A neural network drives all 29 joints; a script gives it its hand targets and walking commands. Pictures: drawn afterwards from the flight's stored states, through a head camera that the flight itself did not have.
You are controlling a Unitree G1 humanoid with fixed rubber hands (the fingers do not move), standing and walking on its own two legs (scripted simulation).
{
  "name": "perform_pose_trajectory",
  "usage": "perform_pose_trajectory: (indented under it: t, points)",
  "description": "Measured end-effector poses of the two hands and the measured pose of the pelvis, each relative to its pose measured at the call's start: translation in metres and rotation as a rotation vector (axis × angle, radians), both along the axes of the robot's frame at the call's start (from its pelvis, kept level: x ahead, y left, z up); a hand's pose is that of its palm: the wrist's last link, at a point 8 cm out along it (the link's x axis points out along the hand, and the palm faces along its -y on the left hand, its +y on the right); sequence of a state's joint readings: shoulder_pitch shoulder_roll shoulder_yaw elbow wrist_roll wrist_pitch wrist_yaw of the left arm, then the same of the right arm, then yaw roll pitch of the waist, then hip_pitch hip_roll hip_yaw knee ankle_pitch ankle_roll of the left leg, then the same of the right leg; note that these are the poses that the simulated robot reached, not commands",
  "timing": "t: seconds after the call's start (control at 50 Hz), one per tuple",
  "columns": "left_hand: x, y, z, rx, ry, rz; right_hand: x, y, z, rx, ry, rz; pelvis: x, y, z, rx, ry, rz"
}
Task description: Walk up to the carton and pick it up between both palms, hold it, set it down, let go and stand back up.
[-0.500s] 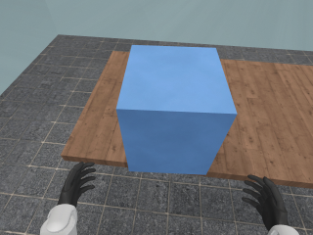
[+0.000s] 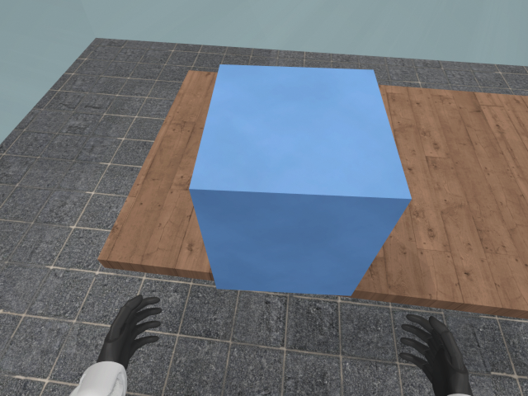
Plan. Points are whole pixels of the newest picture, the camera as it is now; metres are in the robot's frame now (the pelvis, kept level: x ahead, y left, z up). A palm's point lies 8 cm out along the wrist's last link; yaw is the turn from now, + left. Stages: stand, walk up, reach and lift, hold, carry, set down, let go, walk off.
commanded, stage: set down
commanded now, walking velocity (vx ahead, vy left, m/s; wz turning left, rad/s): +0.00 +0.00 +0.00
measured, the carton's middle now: (289, 187) +0.43 +0.01 +0.07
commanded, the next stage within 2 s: let go in 0.08 s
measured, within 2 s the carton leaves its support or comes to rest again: neither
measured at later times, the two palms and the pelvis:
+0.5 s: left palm (119, 373) +0.17 +0.24 -0.06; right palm (423, 386) +0.18 -0.20 -0.07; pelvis +0.01 +0.00 +0.00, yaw +0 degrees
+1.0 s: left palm (82, 392) +0.15 +0.30 -0.10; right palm out of the picture +0.17 -0.28 -0.07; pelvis +0.05 +0.01 +0.00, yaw +0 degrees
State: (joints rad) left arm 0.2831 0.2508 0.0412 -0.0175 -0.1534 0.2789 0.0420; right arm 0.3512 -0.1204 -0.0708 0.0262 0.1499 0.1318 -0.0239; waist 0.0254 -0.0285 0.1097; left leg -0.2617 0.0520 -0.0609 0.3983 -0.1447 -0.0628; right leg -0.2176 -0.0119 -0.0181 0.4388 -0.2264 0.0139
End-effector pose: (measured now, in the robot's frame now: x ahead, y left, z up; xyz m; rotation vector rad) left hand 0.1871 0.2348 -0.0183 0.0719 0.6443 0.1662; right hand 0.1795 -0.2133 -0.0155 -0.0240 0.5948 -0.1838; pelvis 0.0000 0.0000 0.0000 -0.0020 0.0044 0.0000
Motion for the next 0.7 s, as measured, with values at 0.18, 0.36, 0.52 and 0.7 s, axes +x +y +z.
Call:
perform_pose_trajectory:
  t: [0.18,0.36,0.52,0.7]
  points:
    - [-0.006,0.003,-0.016,-0.002,0.049,0.012,-0.002,0.004,-0.022,-0.005,0.042,0.013,0.005,-0.001,0.0,0.001,0.008,0.0]
    - [-0.013,0.006,-0.03,-0.011,0.108,0.021,0.001,0.011,-0.041,-0.008,0.079,0.025,0.009,-0.001,0.0,0.002,0.013,0.0]
    - [-0.018,0.006,-0.043,-0.024,0.158,0.012,0.001,0.012,-0.053,-0.023,0.111,0.034,0.011,-0.001,0.0,0.002,0.014,0.0]
    - [-0.031,0.02,-0.057,0.061,0.208,-0.011,-0.009,0.003,-0.071,-0.09,0.222,0.139,0.016,0.001,0.0,-0.002,0.02,0.0]
